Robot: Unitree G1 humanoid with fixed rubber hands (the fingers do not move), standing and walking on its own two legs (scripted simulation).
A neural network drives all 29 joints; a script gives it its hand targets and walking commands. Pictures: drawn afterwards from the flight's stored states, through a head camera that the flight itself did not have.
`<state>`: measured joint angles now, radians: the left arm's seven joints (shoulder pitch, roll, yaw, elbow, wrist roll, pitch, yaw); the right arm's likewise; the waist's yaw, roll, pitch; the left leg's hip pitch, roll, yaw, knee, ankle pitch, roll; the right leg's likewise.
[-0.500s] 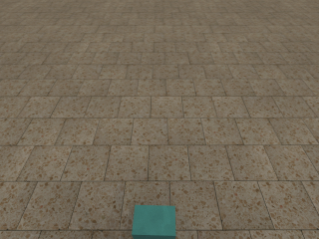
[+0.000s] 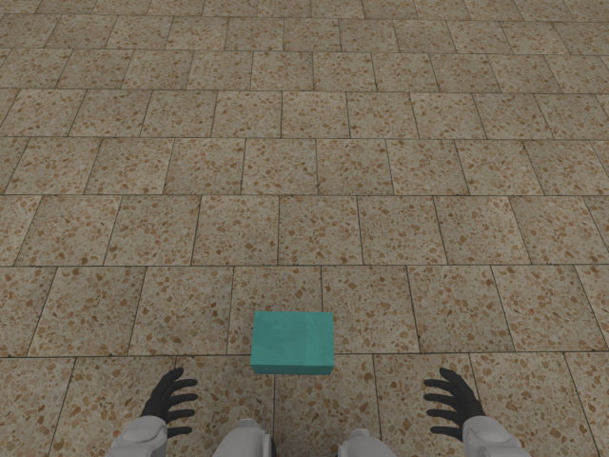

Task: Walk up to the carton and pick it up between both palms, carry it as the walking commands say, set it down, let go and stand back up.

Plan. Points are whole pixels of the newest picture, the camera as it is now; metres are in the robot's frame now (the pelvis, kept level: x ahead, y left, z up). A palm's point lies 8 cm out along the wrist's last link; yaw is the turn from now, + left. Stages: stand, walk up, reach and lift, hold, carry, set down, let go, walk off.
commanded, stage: reach and lift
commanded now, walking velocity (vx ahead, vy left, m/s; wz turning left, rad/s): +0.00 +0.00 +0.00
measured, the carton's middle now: (293, 343) +0.42 +0.03 -0.65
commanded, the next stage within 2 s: none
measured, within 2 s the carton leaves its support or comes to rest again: neither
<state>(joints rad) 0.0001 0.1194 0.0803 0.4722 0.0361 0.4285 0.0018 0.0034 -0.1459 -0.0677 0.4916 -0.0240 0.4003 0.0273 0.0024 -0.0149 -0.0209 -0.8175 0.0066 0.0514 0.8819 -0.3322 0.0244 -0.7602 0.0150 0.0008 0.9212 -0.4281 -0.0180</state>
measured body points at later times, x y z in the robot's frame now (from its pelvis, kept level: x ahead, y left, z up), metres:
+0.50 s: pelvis -0.04 +0.00 -0.04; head +0.16 +0.01 +0.36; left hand +0.33 +0.23 -0.15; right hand +0.33 -0.19 -0.15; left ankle +0.05 +0.11 -0.69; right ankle +0.01 -0.11 -0.69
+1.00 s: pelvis -0.04 +0.01 -0.07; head +0.25 +0.02 +0.28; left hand +0.45 +0.23 -0.18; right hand +0.44 -0.18 -0.18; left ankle +0.05 +0.11 -0.69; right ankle +0.01 -0.11 -0.69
